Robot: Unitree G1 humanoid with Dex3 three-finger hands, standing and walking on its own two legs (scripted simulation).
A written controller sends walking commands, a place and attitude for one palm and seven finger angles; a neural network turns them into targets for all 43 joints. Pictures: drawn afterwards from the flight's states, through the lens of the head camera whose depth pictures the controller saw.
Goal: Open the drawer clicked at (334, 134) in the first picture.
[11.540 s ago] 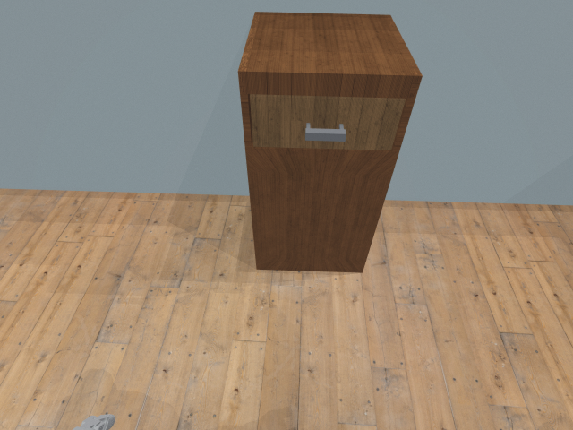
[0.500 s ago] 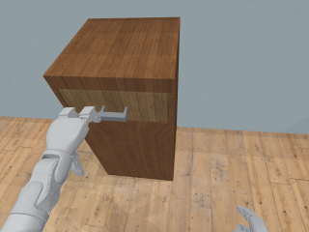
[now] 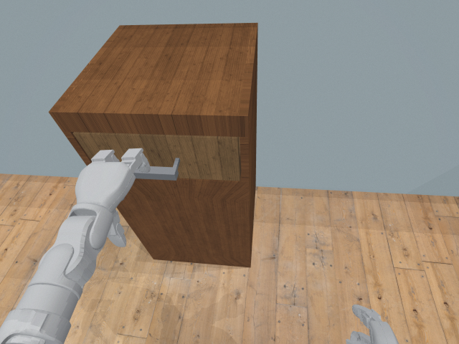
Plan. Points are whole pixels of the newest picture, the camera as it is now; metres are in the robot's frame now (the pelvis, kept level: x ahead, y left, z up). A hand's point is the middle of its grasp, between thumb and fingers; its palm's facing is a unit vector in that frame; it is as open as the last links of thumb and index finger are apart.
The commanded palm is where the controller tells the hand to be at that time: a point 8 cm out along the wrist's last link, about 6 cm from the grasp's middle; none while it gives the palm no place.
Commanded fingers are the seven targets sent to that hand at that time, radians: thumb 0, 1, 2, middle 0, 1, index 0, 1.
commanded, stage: move the hooked fingers above the handle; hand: left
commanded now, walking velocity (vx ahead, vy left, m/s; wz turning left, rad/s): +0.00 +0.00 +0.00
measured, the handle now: (157, 166) +0.51 +0.24 -0.05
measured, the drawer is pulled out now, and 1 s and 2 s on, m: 0.00 0.00 0.00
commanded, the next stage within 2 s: lower the fingers behind the handle in 1.92 s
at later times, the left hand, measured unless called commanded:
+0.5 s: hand (142, 180) +0.40 +0.22 +0.04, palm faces +0.01 -0.05 -1.00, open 13.8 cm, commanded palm +0.38 +0.23 +0.09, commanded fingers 0.00 -0.50 0.30 -0.30 -1.20 -0.30 -1.20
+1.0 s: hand (151, 170) +0.44 +0.22 +0.02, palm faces -0.04 -0.03 -1.00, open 13.8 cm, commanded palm +0.43 +0.23 +0.07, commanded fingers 0.00 -0.50 0.30 -0.30 -1.20 -0.30 -1.20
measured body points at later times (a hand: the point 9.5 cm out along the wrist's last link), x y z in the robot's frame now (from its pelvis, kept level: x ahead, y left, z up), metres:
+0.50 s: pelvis +0.01 +0.01 -0.01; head +0.06 -0.02 +0.44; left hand +0.39 +0.22 +0.10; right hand +0.12 -0.25 -0.14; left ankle +0.02 +0.12 -0.73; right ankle -0.03 -0.10 -0.73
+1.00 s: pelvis +0.00 +0.01 -0.02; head +0.07 -0.01 +0.43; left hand +0.44 +0.22 +0.07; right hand +0.06 -0.27 -0.15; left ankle +0.02 +0.12 -0.73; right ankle -0.03 -0.10 -0.73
